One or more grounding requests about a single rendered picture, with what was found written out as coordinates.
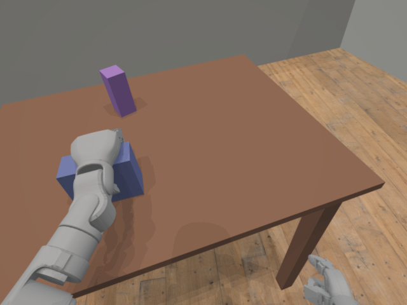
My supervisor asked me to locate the sponge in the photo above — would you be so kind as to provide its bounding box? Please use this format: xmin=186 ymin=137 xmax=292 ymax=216
xmin=56 ymin=142 xmax=144 ymax=202

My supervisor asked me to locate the left robot upper arm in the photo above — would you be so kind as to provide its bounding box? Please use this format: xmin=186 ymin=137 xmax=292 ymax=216
xmin=10 ymin=279 xmax=77 ymax=305

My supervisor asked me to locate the left robot hand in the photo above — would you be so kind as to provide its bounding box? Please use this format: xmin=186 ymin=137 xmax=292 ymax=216
xmin=71 ymin=128 xmax=125 ymax=194

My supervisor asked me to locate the right robot hand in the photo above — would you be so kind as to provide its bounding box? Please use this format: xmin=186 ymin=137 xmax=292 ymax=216
xmin=304 ymin=254 xmax=353 ymax=305

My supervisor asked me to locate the table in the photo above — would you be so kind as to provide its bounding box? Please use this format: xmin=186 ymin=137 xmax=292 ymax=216
xmin=0 ymin=54 xmax=385 ymax=304

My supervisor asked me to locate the robot left forearm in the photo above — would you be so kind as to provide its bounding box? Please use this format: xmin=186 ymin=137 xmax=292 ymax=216
xmin=0 ymin=160 xmax=116 ymax=305

